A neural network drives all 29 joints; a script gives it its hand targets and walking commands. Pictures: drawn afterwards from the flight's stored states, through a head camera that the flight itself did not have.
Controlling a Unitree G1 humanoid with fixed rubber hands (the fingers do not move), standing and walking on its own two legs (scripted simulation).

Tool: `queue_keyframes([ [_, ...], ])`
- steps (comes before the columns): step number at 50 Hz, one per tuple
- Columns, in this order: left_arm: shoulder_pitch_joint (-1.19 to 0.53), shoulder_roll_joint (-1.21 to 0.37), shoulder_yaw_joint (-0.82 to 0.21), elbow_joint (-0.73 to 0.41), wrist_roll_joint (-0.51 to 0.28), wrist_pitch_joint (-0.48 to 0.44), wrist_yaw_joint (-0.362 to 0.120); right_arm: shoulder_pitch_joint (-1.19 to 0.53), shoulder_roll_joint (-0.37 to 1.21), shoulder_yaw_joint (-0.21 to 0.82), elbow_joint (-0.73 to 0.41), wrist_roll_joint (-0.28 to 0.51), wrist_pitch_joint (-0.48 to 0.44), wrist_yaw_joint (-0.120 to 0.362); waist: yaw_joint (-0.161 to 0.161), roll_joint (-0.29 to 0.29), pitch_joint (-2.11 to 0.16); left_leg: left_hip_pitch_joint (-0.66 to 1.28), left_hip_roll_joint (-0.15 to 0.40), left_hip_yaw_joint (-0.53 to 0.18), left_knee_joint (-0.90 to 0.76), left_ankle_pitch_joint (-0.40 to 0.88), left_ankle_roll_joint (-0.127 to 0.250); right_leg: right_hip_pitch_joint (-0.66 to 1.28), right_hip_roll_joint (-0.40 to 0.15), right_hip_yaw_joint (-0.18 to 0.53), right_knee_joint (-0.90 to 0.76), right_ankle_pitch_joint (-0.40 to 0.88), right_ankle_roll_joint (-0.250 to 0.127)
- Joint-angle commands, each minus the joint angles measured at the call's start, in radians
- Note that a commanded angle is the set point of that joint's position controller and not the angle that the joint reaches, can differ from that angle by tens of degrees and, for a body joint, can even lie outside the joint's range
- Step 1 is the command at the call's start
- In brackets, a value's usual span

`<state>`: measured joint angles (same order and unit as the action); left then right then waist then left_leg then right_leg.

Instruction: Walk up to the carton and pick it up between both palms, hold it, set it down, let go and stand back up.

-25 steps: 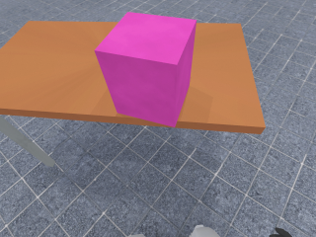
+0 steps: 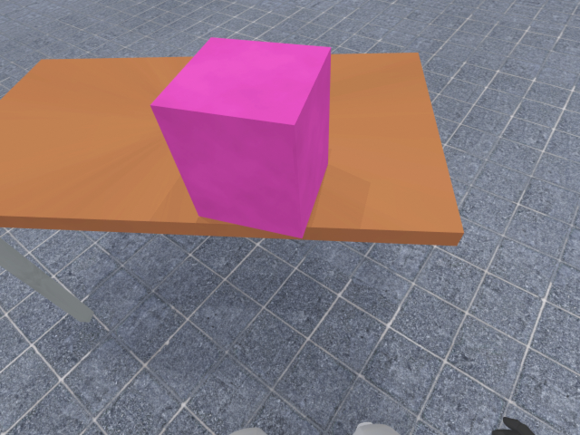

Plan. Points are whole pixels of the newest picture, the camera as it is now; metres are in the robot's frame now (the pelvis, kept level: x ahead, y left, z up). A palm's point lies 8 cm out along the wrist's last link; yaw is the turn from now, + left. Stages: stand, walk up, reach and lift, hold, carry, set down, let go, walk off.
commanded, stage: walk up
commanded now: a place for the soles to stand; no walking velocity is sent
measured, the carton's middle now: (257, 140) +0.58 +0.08 +0.07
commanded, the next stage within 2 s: none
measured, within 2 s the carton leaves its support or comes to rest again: neither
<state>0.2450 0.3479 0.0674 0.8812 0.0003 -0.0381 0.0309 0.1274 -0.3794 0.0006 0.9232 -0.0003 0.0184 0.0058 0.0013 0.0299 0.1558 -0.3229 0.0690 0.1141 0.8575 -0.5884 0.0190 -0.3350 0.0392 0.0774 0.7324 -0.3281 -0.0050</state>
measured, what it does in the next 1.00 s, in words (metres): steps on the spot: left foot, then right foot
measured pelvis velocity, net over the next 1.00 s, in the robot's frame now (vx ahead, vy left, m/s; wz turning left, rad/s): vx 0.01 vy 0.01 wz -0.05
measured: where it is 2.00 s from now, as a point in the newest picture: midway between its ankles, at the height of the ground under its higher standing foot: outside the picture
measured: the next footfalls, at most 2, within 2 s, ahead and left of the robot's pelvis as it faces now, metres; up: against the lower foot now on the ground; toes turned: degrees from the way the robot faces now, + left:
left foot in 0.18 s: +0.09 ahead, +0.12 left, +0.00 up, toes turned +2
right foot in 0.48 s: +0.07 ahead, -0.12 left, +0.00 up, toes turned +2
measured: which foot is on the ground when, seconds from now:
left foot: up 0.00-0.16, down 0.18-1.00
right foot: down 0.00-0.18, up 0.20-0.46, down 0.48-0.74, up 0.76-0.96, down 0.98-1.00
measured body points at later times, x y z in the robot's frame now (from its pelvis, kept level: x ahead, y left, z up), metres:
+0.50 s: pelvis +0.00 +0.01 +0.00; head +0.04 +0.00 +0.44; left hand +0.08 +0.32 -0.12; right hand +0.09 -0.30 -0.13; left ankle -0.01 +0.13 -0.71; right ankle +0.03 -0.12 -0.72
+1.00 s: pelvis +0.01 +0.01 +0.00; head +0.05 +0.00 +0.44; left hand +0.09 +0.32 -0.12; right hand +0.09 -0.29 -0.13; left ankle +0.02 +0.13 -0.71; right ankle +0.04 -0.12 -0.72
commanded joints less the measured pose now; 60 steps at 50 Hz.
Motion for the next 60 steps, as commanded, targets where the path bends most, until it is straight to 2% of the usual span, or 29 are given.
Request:
queue_keyframes([
  [1,-0.014,0.316,0.061,-0.061,0.022,-0.029,0.027,-0.009,-0.229,-0.113,-0.077,-0.007,-0.006,-0.002,-0.012,-0.162,-0.110,-0.098,-0.022,-0.175,0.048,0.021,0.020,0.017,-0.239,0.492,-0.316,0.181,-0.215],
  [5,-0.021,0.308,0.057,-0.077,0.025,-0.019,0.016,0.034,-0.211,-0.117,-0.039,-0.003,-0.013,0.000,-0.015,-0.187,-0.181,-0.002,-0.038,-0.119,-0.010,0.112,0.016,0.004,-0.215,0.414,-0.300,0.149,-0.182],
  [8,-0.086,0.278,0.034,-0.079,0.013,-0.001,0.007,0.097,-0.198,-0.114,-0.029,-0.003,-0.039,-0.006,-0.068,-0.147,-0.204,0.220,-0.053,-0.137,-0.371,0.197,0.034,-0.085,-0.160,0.335,-0.179,0.246,-0.141],
  [10,-0.076,0.181,0.010,-0.093,-0.008,-0.002,0.004,0.137,-0.308,-0.139,-0.024,-0.031,-0.059,-0.020,-0.086,0.103,-0.232,0.378,0.267,-0.430,-0.544,0.186,0.120,-0.301,0.038,0.045,0.122,0.034,-0.028],
  [11,-0.059,0.232,0.024,-0.070,0.007,0.003,0.016,0.074,-0.338,-0.140,-0.025,-0.025,-0.063,-0.015,-0.060,0.098,-0.210,0.313,0.399,-0.507,-0.546,0.223,0.165,-0.331,0.011,-0.004,0.208,-0.235,-0.003],
  [12,-0.076,0.274,0.039,-0.058,0.017,0.009,0.013,0.053,-0.323,-0.138,-0.032,-0.019,-0.063,-0.013,-0.064,0.041,-0.144,0.228,0.432,-0.510,-0.560,0.220,0.198,-0.298,-0.037,0.010,0.273,-0.250,-0.003],
  [15,0.019,0.253,0.039,-0.039,0.006,0.004,-0.006,-0.005,-0.290,-0.126,-0.059,-0.017,-0.063,-0.014,-0.021,0.118,-0.065,0.146,0.276,-0.251,-0.482,0.401,0.166,-0.217,-0.038,-0.005,0.245,-0.167,-0.012],
  [21,0.026,0.235,0.037,-0.040,0.006,-0.018,-0.007,0.004,-0.280,-0.121,-0.082,-0.017,-0.048,0.000,-0.034,0.182,-0.163,0.166,0.256,-0.156,-0.340,0.480,0.177,-0.087,-0.037,-0.141,0.017,-0.055,-0.007],
  [23,0.122,0.239,0.038,0.005,0.017,-0.034,0.004,-0.044,-0.275,-0.116,-0.098,-0.013,-0.032,0.000,0.015,0.073,-0.230,0.092,0.205,-0.084,-0.189,0.512,0.138,0.123,-0.004,-0.155,-0.163,0.095,-0.031],
  [24,0.146,0.273,0.053,0.023,0.017,-0.042,0.010,-0.020,-0.234,-0.110,-0.089,-0.013,-0.027,0.001,0.029,-0.010,-0.283,0.069,0.151,-0.053,-0.033,0.457,0.089,0.190,-0.050,0.007,-0.211,0.175,-0.044],
  [25,0.130,0.344,0.073,0.003,0.021,-0.045,0.018,-0.041,-0.189,-0.086,-0.116,0.002,-0.022,-0.001,0.030,-0.173,-0.266,-0.115,0.051,-0.046,0.133,0.306,0.027,0.256,-0.216,0.353,-0.268,0.372,-0.124],
  [26,0.117,0.372,0.065,0.005,0.010,-0.045,0.022,-0.084,-0.178,-0.087,-0.123,0.007,-0.005,-0.005,0.026,-0.163,-0.228,-0.205,-0.029,-0.164,0.105,-0.048,0.009,0.231,-0.314,0.592,-0.307,0.415,-0.217],
  [27,0.063,0.358,0.058,-0.021,0.020,-0.044,0.021,-0.073,-0.211,-0.096,-0.111,-0.002,0.001,-0.010,0.016,-0.099,-0.167,-0.166,-0.020,-0.178,0.104,-0.114,0.009,0.137,-0.322,0.599,-0.321,0.276,-0.257],
  [33,0.007,0.302,0.042,-0.047,0.018,-0.029,0.016,0.004,-0.211,-0.110,-0.051,-0.003,-0.029,-0.006,-0.018,-0.167,-0.188,-0.022,-0.037,-0.137,-0.144,0.101,0.012,0.115,-0.219,0.387,-0.231,0.433,-0.180],
  [35,-0.061,0.285,0.034,-0.072,0.010,-0.020,0.012,0.052,-0.199,-0.107,-0.027,-0.007,-0.038,-0.010,-0.049,-0.146,-0.216,0.143,-0.030,-0.133,-0.294,0.234,0.020,-0.012,-0.193,0.340,-0.192,0.309,-0.162],
  [37,-0.103,0.189,0.010,-0.085,-0.007,-0.014,0.004,0.112,-0.276,-0.127,-0.003,-0.035,-0.061,-0.018,-0.088,0.041,-0.235,0.342,0.185,-0.333,-0.483,0.250,0.093,-0.222,-0.055,0.100,0.050,0.191,-0.045],
  [38,-0.094,0.186,0.012,-0.067,-0.005,-0.006,0.008,0.077,-0.309,-0.127,-0.002,-0.024,-0.066,-0.013,-0.058,0.157,-0.169,0.268,0.321,-0.466,-0.589,0.127,0.138,-0.269,0.021,-0.013,0.117,-0.148,-0.030],
  [39,-0.057,0.264,0.028,-0.043,0.001,-0.002,0.011,0.029,-0.322,-0.136,-0.017,-0.022,-0.066,-0.011,-0.054,0.121,-0.125,0.190,0.368,-0.463,-0.573,0.078,0.176,-0.253,-0.015,-0.004,0.204,-0.255,-0.021],
  [41,0.013,0.268,0.035,-0.020,0.003,0.001,-0.005,-0.008,-0.273,-0.122,-0.041,-0.016,-0.065,-0.011,-0.029,0.081,-0.108,0.164,0.319,-0.372,-0.557,0.051,0.192,-0.220,-0.030,-0.026,0.263,-0.211,-0.016],
  [45,0.029,0.235,0.030,-0.030,0.011,-0.023,-0.015,0.018,-0.295,-0.124,-0.048,-0.030,-0.063,-0.004,-0.044,0.185,-0.125,0.169,0.278,-0.221,-0.433,0.325,0.198,-0.170,-0.073,-0.102,0.080,-0.158,-0.009],
  [48,0.116,0.238,0.043,0.007,0.015,-0.029,-0.008,-0.033,-0.282,-0.119,-0.088,-0.020,-0.048,0.007,0.004,0.143,-0.209,0.128,0.211,-0.119,-0.270,0.459,0.142,0.060,-0.015,-0.155,-0.125,0.023,-0.034],
  [49,0.150,0.240,0.050,0.029,0.015,-0.038,-0.001,-0.033,-0.252,-0.117,-0.092,-0.017,-0.044,0.002,0.030,0.104,-0.209,0.050,0.178,-0.087,-0.212,0.459,0.111,0.168,0.013,-0.125,-0.144,0.107,-0.029],
  [50,0.183,0.280,0.057,0.020,0.022,-0.040,0.007,-0.005,-0.221,-0.110,-0.088,-0.017,-0.035,0.005,0.047,-0.030,-0.289,0.015,0.131,-0.071,-0.021,0.388,0.079,0.261,-0.062,0.060,-0.237,0.136,-0.064],
  [51,0.121,0.324,0.060,0.007,0.023,-0.047,0.015,-0.040,-0.167,-0.085,-0.104,0.003,-0.023,0.005,0.010,-0.179,-0.231,-0.140,-0.003,-0.069,0.082,0.123,0.007,0.204,-0.263,0.481,-0.319,0.232,-0.157],
  [52,0.077,0.352,0.062,-0.014,0.020,-0.045,0.010,-0.034,-0.192,-0.094,-0.104,0.002,-0.012,-0.001,-0.001,-0.167,-0.214,-0.172,-0.022,-0.170,0.073,-0.098,0.013,0.184,-0.308,0.580,-0.339,0.096,-0.227],
  [55,0.021,0.330,0.054,-0.028,0.024,-0.041,0.016,-0.041,-0.216,-0.105,-0.064,-0.014,-0.027,-0.002,-0.009,-0.137,-0.111,-0.153,-0.029,-0.162,-0.023,-0.041,0.013,0.110,-0.278,0.546,-0.330,0.112,-0.243],
  [56,-0.012,0.326,0.045,-0.040,0.019,-0.039,0.017,-0.014,-0.215,-0.103,-0.058,0.003,-0.032,-0.002,-0.013,-0.185,-0.139,-0.092,-0.006,-0.152,-0.041,0.022,0.014,0.099,-0.257,0.445,-0.302,0.206,-0.210],
  [59,-0.047,0.259,0.029,-0.049,0.004,-0.026,0.007,0.072,-0.205,-0.110,-0.024,-0.007,-0.053,-0.002,-0.063,-0.106,-0.216,0.168,-0.008,-0.136,-0.311,0.259,0.025,0.001,-0.171,0.276,-0.195,0.313,-0.127],
  [60,-0.085,0.247,0.017,-0.054,0.003,-0.024,0.006,0.116,-0.228,-0.113,-0.018,-0.011,-0.060,-0.007,-0.095,-0.069,-0.250,0.278,0.079,-0.242,-0.391,0.314,0.054,-0.085,-0.125,0.189,-0.084,0.333,-0.092],
])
